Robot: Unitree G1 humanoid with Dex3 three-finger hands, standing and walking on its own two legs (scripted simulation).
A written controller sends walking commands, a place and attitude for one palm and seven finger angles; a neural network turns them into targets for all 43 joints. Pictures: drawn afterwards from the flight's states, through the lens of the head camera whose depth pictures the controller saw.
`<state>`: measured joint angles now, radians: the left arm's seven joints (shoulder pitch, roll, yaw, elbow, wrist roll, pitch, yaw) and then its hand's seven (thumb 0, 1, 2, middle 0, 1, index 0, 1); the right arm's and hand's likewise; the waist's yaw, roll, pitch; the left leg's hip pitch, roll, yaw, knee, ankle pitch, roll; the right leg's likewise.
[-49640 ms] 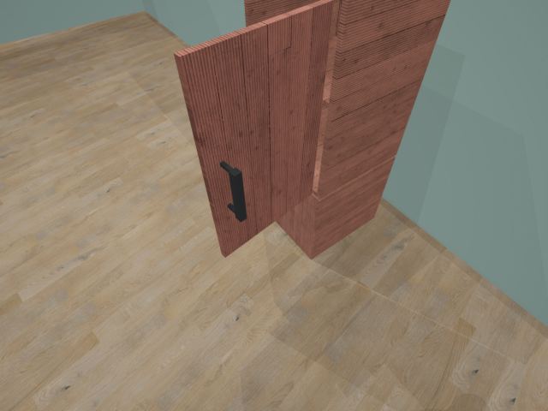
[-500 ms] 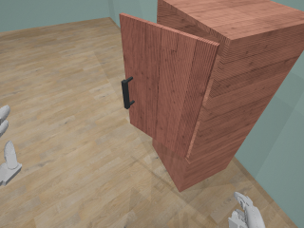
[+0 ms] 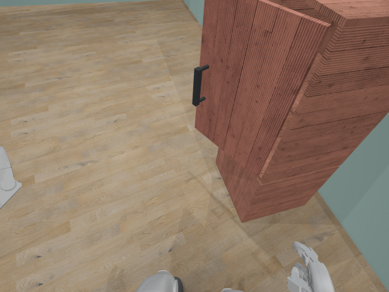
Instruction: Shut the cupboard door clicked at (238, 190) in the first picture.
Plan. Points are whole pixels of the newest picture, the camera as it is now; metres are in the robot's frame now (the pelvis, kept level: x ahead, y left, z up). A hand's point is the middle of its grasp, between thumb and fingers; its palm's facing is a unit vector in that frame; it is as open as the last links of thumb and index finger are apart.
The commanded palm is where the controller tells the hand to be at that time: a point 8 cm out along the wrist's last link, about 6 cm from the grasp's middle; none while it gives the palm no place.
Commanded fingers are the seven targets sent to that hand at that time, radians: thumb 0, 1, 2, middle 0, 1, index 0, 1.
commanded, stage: step back with the hand held close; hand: left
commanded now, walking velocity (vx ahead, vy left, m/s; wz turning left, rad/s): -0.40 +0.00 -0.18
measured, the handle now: (200, 85) +0.80 +0.01 -0.05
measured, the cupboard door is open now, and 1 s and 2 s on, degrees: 26 26 26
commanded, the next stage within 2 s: stop stepping back and stand still in 0.14 s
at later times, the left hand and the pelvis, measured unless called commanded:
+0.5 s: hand out of the picture +0.13 +0.27 +0.20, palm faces +0.38 -0.84 -0.40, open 7.4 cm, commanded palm +0.07 +0.31 +0.21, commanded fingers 0.00 0.90 0.90 -0.20 -0.30 -0.20 -0.30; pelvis -0.10 +0.03 +0.01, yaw -6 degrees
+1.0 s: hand out of the picture +0.13 +0.25 +0.18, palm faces +0.31 -0.85 -0.42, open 7.4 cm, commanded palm +0.08 +0.30 +0.21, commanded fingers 0.00 0.90 0.90 -0.20 -0.30 -0.20 -0.30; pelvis -0.10 +0.03 +0.03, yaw -9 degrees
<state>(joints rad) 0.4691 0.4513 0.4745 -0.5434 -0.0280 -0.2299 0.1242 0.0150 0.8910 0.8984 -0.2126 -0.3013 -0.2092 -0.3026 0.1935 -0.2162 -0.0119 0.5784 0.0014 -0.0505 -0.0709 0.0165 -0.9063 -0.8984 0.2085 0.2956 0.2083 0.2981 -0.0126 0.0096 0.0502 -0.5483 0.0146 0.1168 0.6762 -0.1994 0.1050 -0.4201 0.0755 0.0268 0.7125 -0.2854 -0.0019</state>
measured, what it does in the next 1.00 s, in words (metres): walks backwards: left foot, then right foot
